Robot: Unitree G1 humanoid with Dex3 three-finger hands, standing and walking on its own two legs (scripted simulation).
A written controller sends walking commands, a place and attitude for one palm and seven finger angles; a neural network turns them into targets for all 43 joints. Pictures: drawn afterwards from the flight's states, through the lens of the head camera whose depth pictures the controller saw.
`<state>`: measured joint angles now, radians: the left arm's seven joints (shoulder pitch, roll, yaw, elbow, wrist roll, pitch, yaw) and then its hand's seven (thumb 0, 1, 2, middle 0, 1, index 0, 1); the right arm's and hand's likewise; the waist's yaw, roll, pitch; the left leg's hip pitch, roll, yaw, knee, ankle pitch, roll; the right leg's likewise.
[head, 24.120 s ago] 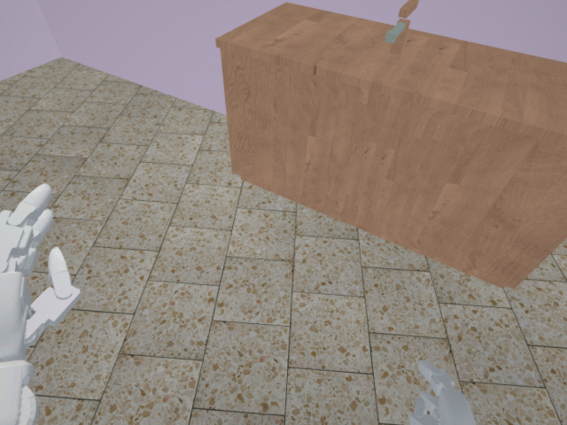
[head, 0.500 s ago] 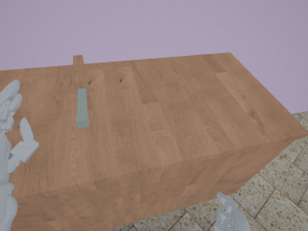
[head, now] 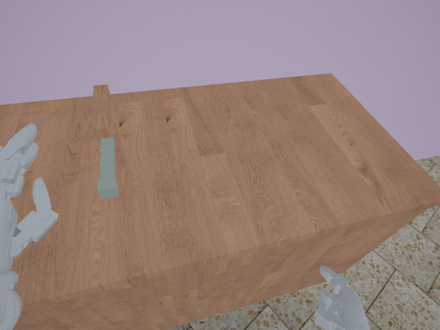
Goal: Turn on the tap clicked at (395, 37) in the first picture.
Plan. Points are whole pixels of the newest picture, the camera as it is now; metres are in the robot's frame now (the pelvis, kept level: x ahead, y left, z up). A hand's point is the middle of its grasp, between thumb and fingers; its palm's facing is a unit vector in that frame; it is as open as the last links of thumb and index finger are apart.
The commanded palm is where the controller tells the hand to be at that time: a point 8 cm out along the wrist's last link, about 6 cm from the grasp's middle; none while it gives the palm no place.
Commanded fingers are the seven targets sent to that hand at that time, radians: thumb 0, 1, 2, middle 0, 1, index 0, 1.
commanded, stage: come to a stop and stand still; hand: left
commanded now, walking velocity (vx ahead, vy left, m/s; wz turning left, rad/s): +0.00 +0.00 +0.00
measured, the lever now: (108, 188) +0.33 +0.23 +0.07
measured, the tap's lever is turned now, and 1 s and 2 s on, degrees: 0 0 0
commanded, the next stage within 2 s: look again from close up in 0.34 s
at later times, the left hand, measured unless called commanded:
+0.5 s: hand (64, 217) +0.22 +0.23 +0.16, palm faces +0.37 -0.86 -0.37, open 7.4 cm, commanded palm +0.16 +0.26 +0.17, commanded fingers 0.00 0.90 0.90 -0.20 -0.30 -0.20 -0.30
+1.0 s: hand (62, 214) +0.23 +0.23 +0.16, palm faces +0.36 -0.86 -0.36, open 7.4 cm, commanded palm +0.17 +0.26 +0.17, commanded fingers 0.00 0.90 0.90 -0.20 -0.30 -0.20 -0.30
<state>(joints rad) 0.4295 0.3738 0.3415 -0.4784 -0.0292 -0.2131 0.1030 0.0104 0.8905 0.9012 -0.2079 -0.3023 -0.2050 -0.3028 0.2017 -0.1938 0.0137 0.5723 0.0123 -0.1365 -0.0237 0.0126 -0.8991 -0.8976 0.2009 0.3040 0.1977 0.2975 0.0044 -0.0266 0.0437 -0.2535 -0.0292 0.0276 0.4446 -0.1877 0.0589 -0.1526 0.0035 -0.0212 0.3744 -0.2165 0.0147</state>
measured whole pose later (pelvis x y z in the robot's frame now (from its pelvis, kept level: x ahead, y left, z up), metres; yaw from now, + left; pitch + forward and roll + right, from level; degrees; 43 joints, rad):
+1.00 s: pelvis +0.00 -0.01 +0.00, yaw -1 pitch +0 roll -1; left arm 0.44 0.37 0.35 -0.47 -0.06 -0.17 0.11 0.01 0.89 0.90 -0.21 -0.30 -0.20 -0.30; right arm 0.20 -0.17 0.02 0.56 0.02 -0.09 -0.04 0.01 -0.90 -0.90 0.20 0.30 0.20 0.30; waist 0.01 -0.02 0.04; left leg -0.24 -0.01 0.03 0.42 -0.18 0.04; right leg -0.15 0.02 -0.02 0.36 -0.21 0.00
